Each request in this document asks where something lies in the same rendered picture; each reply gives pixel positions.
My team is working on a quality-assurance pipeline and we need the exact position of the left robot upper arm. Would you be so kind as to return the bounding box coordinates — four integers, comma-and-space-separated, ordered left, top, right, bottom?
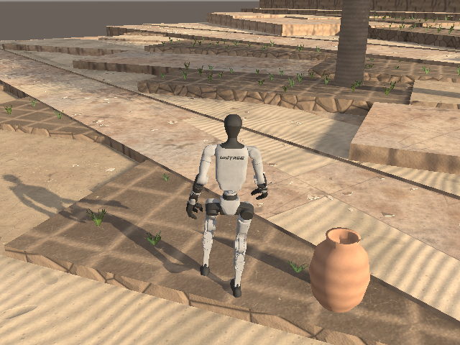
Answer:
197, 144, 217, 185

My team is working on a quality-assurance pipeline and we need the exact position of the robot left hand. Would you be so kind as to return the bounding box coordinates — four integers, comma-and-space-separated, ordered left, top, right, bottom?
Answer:
186, 202, 203, 219

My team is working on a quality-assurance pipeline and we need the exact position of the right robot upper arm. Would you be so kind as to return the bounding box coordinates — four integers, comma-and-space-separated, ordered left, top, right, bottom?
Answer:
247, 146, 265, 185

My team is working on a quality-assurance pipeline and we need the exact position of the robot right hand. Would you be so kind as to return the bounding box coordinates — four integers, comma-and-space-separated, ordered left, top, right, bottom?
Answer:
251, 188, 268, 200

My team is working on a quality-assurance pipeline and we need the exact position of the left robot forearm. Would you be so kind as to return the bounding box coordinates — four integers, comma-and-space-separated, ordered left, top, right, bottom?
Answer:
188, 174, 203, 205

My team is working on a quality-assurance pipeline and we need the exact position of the right robot forearm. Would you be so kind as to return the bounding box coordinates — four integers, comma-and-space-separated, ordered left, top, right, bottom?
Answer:
257, 173, 267, 193

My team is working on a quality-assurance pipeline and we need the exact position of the left robot thigh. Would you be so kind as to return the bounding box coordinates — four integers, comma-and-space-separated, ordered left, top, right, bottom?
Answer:
205, 198, 220, 231

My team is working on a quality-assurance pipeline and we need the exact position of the left robot foot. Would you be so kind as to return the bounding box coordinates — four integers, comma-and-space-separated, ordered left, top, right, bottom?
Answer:
200, 264, 210, 276

